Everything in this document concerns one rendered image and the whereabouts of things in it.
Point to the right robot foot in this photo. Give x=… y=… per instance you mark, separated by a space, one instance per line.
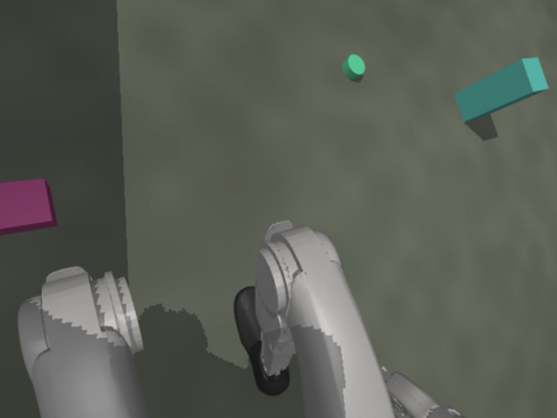
x=250 y=335

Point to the right robot hand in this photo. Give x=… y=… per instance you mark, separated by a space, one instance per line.
x=407 y=396

